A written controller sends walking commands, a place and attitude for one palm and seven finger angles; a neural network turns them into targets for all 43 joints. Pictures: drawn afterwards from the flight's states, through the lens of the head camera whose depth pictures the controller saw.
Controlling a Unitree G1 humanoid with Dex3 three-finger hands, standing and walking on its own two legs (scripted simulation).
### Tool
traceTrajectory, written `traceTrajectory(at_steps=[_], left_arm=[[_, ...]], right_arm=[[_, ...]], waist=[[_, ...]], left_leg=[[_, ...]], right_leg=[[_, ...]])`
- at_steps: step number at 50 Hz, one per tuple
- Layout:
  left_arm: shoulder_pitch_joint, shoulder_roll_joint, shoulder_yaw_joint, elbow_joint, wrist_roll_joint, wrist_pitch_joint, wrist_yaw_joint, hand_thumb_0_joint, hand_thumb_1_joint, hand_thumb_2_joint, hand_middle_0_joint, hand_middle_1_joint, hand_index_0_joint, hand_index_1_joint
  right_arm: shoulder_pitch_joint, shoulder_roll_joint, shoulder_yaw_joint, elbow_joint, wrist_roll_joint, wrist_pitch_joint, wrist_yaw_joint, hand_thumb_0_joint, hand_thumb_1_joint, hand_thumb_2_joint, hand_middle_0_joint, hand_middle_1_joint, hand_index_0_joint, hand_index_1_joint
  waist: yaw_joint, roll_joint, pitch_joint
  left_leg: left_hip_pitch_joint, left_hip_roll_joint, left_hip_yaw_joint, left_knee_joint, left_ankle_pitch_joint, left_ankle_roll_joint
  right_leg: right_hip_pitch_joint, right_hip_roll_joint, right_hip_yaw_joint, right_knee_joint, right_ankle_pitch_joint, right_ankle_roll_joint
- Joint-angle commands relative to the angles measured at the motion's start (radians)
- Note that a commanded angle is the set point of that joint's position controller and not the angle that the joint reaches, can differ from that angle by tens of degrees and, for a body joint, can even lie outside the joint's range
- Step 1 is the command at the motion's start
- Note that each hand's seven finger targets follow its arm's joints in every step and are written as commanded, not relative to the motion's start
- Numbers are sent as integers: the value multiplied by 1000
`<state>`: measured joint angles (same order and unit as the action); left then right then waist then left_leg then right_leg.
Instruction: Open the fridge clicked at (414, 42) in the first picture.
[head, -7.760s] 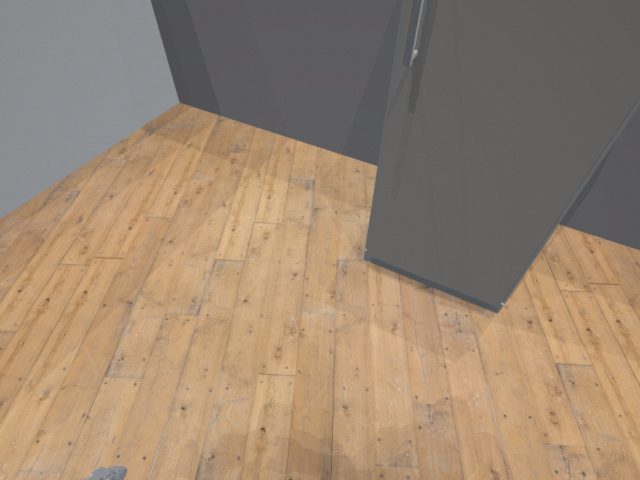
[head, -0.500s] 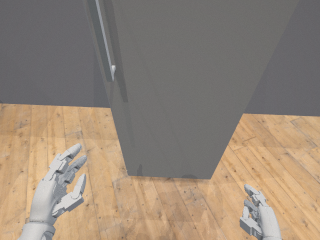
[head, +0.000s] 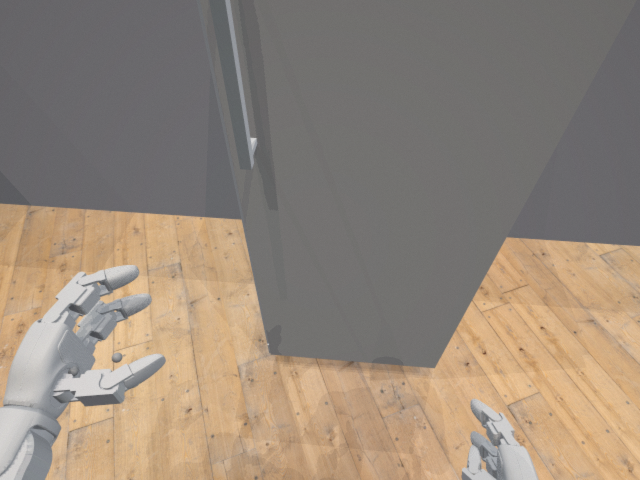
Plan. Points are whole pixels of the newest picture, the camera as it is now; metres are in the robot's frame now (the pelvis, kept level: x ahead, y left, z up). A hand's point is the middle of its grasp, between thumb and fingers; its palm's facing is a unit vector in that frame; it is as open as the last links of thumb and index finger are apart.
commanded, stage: raise the hand to about handle height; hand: left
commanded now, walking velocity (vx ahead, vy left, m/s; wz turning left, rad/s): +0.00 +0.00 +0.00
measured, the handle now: (233, 51) +0.54 +0.15 +0.27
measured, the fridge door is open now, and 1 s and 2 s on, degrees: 0 0 0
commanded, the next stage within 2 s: move the hooked fingers beside the handle in 1.30 s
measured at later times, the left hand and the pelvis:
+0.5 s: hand (53, 276) +0.25 +0.26 +0.19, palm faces +0.06 -0.99 -0.10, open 13.6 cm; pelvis +0.01 +0.00 +0.02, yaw +1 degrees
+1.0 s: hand (45, 203) +0.29 +0.27 +0.24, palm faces +0.03 -0.99 -0.10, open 14.0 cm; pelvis +0.01 -0.01 +0.03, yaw +0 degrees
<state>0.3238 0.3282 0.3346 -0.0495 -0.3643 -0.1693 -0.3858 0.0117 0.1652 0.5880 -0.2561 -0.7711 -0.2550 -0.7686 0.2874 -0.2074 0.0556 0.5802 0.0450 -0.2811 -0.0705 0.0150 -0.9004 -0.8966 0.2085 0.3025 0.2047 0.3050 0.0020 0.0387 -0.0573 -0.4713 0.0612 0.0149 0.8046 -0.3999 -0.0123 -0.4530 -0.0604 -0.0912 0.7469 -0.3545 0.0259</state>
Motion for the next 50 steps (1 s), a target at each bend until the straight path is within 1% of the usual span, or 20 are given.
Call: traceTrajectory(at_steps=[1, 5, 7, 11, 12, 13, 16, 18, 20, 24, 27, 29, 33, 37, 39, 40, 42, 44, 48, 50], left_arm=[[-93, 148, 78, -211, -20, -39, 11, 0, -57, 490, -268, -915, -268, -915], [-191, 193, 103, -230, -14, -11, 0, 0, -150, 450, -275, -975, -275, -975], [-236, 237, 138, -235, -15, 2, 2, 0, -197, 430, -278, -1005, -278, -1005], [-319, 234, 129, -258, -13, 34, -5, 0, -290, 390, -285, -1065, -285, -1065], [-339, 255, 146, -255, -12, 48, -7, 0, -313, 380, -287, -1080, -287, -1080], [-353, 245, 134, -246, -11, 65, -9, 0, -337, 370, -288, -1095, -288, -1095], [-383, 273, 164, -204, -14, 116, -20, 0, -407, 340, -293, -1140, -293, -1140], [-414, 294, 182, -179, -18, 148, -32, 0, -453, 320, -297, -1170, -297, -1170], [-462, 311, 193, -175, -18, 179, -40, 0, -500, 300, -300, -1200, -300, -1200], [-564, 334, 196, -168, -17, 223, -55, 0, -500, 300, -300, -1200, -300, -1200], [-620, 378, 220, -125, -13, 254, -67, 0, -500, 300, -300, -1200, -300, -1200], [-680, 397, 225, -121, -9, 270, -73, 0, -500, 300, -300, -1200, -300, -1200], [-744, 454, 266, -108, -7, 295, -84, 0, -500, 300, -300, -1200, -300, -1200], [-794, 483, 276, -60, -8, 325, -103, 0, -500, 300, -300, -1200, -300, -1200], [-835, 492, 270, -27, -3, 349, -110, 0, -500, 300, -300, -1200, -300, -1200], [-857, 497, 268, -18, 0, 357, -112, 0, -500, 300, -300, -1200, -300, -1200], [-784, 469, 255, 60, -5, 379, -124, 0, -500, 300, -300, -1200, -300, -1200], [-762, 464, 252, 57, -7, 391, -136, 0, -500, 300, -300, -1200, -300, -1200], [-787, 496, 287, -17, -15, 373, -123, 0, -500, 300, -300, -1200, -300, -1200], [-806, 492, 292, -58, -15, 355, -109, 0, -500, 300, -300, -1200, -300, -1200]], right_arm=[[-120, -167, -65, -170, 10, -92, -9, 0, -900, -900, 200, 300, 200, 300], [-115, -174, -60, -153, 14, -103, -22, 0, -900, -900, 200, 300, 200, 300], [-117, -180, -58, -141, 12, -105, -29, 0, -900, -900, 200, 300, 200, 300], [-132, -171, -49, -135, 17, -109, -37, 0, -900, -900, 200, 300, 200, 300], [-133, -174, -46, -134, 16, -108, -36, 0, -900, -900, 200, 300, 200, 300], [-136, -171, -44, -135, 18, -105, -38, 0, -900, -900, 200, 300, 200, 300], [-142, -171, -38, -134, 21, -96, -41, 0, -900, -900, 200, 300, 200, 300], [-150, -174, -33, -134, 22, -84, -40, 0, -900, -900, 200, 300, 200, 300], [-160, -173, -28, -138, 24, -73, -40, 0, -900, -900, 200, 300, 200, 300], [-172, -168, -21, -141, 29, -54, -44, 0, -900, -900, 200, 300, 200, 300], [-178, -170, -14, -137, 29, -41, -47, 0, -900, -900, 200, 300, 200, 300], [-190, -169, -12, -142, 34, -34, -49, 0, -900, -900, 200, 300, 200, 300], [-201, -168, -7, -145, 35, -26, -47, 0, -900, -900, 200, 300, 200, 300], [-207, -173, -7, -142, 41, -18, -43, 0, -900, -900, 200, 300, 200, 300], [-209, -176, -6, -144, 45, -13, -42, 0, -900, -900, 200, 300, 200, 300], [-210, -178, -8, -144, 48, -11, -42, 0, -900, -900, 200, 300, 200, 300], [-204, -182, -12, -147, 48, -6, -35, 0, -900, -900, 200, 300, 200, 300], [-206, -189, -17, -157, 52, 3, -28, 0, -900, -900, 200, 300, 200, 300], [-217, -185, -19, -171, 50, 8, -23, 0, -900, -900, 200, 300, 200, 300], [-218, -180, -21, -175, 49, 5, -27, 0, -900, -900, 200, 300, 200, 300]], waist=[[30, 10, -110], [30, 22, -117], [37, 5, -106], [38, 78, -99], [48, 76, -102], [43, 68, -86], [51, 81, -78], [56, 41, -60], [57, 56, -70], [50, 59, -81], [54, 29, -70], [51, 56, -90], [61, 48, -136], [63, 31, -123], [60, 59, -119], [57, 37, -116], [66, -1, -89], [66, -20, -119], [69, -13, -144], [65, 16, -155]], left_leg=[[78, -53, -30, -204, 163, 17], [132, -53, -34, -237, 184, 21], [150, -52, -36, -251, 205, 23], [214, -54, -37, -288, 241, 19], [219, -55, -36, -294, 255, 19], [227, -55, -38, -306, 254, 18], [248, -57, -34, -327, 262, 18], [247, -58, -33, -340, 275, 20], [264, -61, -31, -351, 272, 20], [304, -63, -28, -363, 283, 24], [309, -65, -26, -372, 277, 28], [324, -70, -26, -380, 275, 29], [347, -75, -25, -383, 318, 31], [350, -76, -22, -387, 329, 34], [353, -79, -20, -393, 327, 34], [355, -78, -22, -397, 316, 34], [337, -77, -19, -395, 324, 35], [342, -79, -15, -389, 332, 36], [349, -79, -10, -384, 330, 37], [364, -78, -8, -385, 336, 37]], right_leg=[[97, 68, -9, -137, 101, -29], [135, 66, -7, -166, 123, -31], [166, 69, -6, -184, 136, -34], [190, 67, -12, -207, 181, -37], [214, 70, -9, -216, 194, -40], [212, 69, -13, -223, 198, -39], [230, 67, -11, -248, 216, -38], [253, 68, -10, -266, 234, -40], [258, 68, -8, -277, 231, -39], [270, 70, -3, -304, 246, -39], [281, 72, 4, -329, 243, -38], [288, 66, 7, -334, 241, -38], [327, 62, 7, -338, 291, -41], [332, 60, 13, -349, 310, -40], [322, 57, 12, -350, 311, -40], [315, 58, 9, -354, 296, -38], [314, 58, 11, -355, 307, -38], [316, 54, 13, -344, 328, -34], [320, 54, 17, -344, 316, -32], [323, 55, 16, -340, 315, -33]])
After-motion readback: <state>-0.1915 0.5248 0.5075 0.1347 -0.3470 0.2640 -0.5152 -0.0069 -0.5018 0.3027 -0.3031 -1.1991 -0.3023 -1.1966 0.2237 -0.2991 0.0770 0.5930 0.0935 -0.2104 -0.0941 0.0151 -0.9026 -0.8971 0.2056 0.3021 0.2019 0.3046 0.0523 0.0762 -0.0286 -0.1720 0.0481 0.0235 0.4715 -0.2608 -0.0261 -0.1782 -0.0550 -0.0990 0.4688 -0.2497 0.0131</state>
